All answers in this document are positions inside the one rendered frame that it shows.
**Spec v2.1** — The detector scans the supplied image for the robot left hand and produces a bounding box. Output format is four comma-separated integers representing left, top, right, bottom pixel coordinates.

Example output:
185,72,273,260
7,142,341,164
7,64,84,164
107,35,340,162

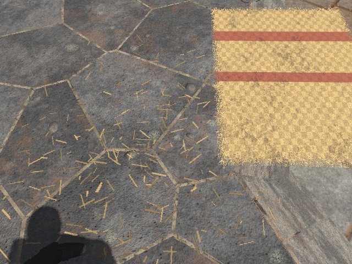
24,242,86,264

